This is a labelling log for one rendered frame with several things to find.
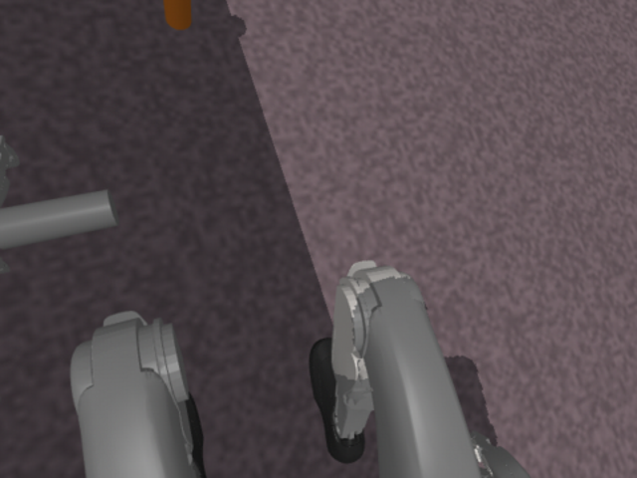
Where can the left robot hand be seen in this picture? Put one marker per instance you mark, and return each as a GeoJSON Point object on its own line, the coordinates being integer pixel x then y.
{"type": "Point", "coordinates": [8, 158]}

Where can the right robot foot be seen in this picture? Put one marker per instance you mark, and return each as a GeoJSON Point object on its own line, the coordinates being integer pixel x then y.
{"type": "Point", "coordinates": [324, 384]}

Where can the right robot hand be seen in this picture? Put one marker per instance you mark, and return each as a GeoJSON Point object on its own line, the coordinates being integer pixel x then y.
{"type": "Point", "coordinates": [498, 462]}

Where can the left robot foot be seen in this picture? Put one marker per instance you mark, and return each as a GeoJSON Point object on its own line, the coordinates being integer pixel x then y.
{"type": "Point", "coordinates": [197, 437]}

